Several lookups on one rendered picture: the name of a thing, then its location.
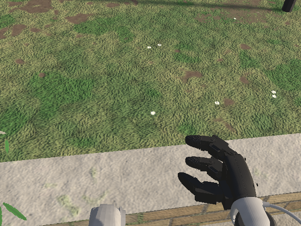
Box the robot right forearm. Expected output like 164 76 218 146
230 197 277 226

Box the robot left thigh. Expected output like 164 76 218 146
88 203 126 226

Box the right robot hand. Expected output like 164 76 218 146
178 135 259 210

